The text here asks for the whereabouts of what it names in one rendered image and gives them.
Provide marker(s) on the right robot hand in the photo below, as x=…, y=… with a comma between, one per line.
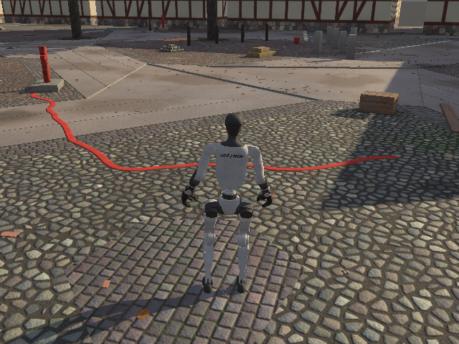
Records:
x=269, y=199

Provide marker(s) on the robot left forearm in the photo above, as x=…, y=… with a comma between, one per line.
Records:
x=192, y=184

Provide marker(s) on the humanoid robot head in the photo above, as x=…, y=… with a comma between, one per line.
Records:
x=233, y=123

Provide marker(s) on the left robot hand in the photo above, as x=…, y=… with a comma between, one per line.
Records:
x=184, y=198

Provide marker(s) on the left robot foot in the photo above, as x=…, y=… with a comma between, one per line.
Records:
x=207, y=286

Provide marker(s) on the robot right forearm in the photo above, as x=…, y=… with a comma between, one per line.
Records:
x=265, y=187

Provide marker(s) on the robot left upper arm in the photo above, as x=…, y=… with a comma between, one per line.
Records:
x=209, y=150

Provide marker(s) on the robot right upper arm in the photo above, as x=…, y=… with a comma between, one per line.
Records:
x=254, y=152

